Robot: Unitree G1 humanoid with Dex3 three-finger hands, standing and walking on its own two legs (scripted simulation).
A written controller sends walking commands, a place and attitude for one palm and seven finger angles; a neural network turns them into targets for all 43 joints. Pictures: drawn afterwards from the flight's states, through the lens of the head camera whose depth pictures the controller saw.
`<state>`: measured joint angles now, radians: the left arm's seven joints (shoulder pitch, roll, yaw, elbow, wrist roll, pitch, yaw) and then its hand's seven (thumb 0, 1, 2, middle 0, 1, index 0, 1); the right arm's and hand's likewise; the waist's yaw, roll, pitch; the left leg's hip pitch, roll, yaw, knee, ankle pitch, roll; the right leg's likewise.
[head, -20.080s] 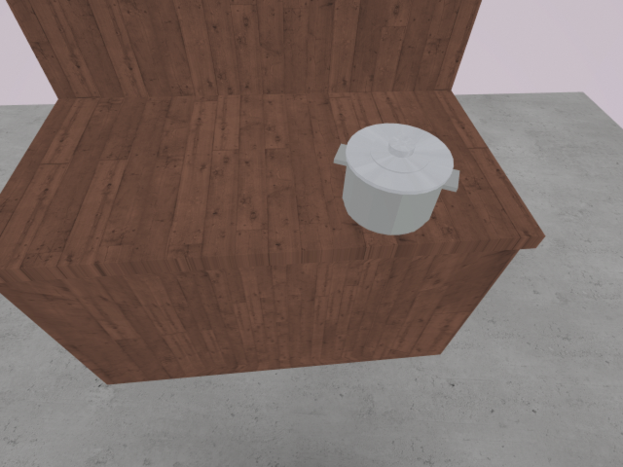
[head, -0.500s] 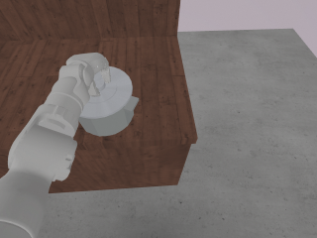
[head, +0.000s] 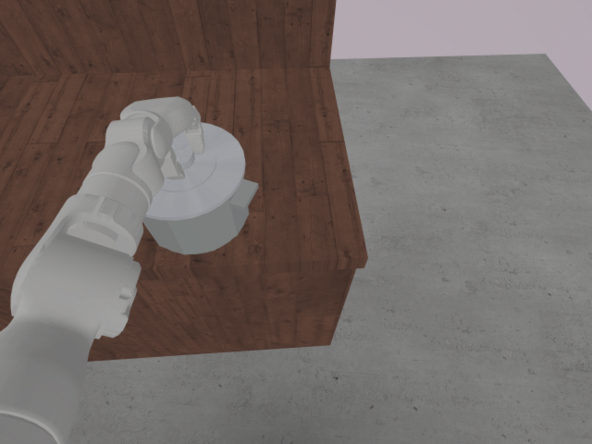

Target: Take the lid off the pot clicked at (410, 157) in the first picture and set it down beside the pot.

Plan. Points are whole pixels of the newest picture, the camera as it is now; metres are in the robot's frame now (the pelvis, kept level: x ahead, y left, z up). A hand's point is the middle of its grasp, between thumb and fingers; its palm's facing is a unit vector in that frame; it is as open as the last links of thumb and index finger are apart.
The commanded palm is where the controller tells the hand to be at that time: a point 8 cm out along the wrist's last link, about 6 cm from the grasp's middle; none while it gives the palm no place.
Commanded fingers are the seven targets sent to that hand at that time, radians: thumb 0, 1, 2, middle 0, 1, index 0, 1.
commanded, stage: lift the lid straight up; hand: left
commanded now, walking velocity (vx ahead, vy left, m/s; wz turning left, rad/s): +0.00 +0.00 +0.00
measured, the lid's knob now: (177, 156) +0.53 +0.13 +0.06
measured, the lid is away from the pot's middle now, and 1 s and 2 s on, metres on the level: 0.00 0.01 0.01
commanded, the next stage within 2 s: move the lid sideways beside the pot in 1.84 s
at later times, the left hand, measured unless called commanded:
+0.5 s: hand (166, 137) +0.50 +0.13 +0.13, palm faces -0.37 -0.05 -0.93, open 7.5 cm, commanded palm +0.51 +0.13 +0.20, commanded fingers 0.00 0.75 0.80 -0.82 -1.09 -0.83 -1.09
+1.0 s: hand (156, 116) +0.49 +0.13 +0.17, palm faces -0.36 -0.07 -0.93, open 7.5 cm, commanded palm +0.51 +0.13 +0.24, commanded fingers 0.00 0.75 0.80 -0.82 -1.09 -0.83 -1.09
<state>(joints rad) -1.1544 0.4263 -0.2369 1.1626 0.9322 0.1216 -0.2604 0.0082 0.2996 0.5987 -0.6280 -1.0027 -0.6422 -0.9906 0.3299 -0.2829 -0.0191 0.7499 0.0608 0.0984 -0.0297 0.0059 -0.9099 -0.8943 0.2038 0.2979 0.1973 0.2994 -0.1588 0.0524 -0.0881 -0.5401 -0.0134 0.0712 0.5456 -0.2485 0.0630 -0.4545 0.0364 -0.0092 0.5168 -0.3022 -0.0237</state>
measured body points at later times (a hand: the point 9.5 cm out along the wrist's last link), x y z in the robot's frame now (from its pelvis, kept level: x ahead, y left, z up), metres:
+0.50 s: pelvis +0.00 +0.00 +0.00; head +0.06 -0.02 +0.45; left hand +0.51 +0.13 +0.18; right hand +0.02 -0.27 -0.13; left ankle +0.00 +0.08 -0.73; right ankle -0.04 -0.11 -0.73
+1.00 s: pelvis +0.00 -0.01 +0.01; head +0.05 -0.03 +0.45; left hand +0.51 +0.13 +0.22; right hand +0.04 -0.28 -0.13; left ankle +0.00 +0.08 -0.73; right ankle -0.04 -0.11 -0.73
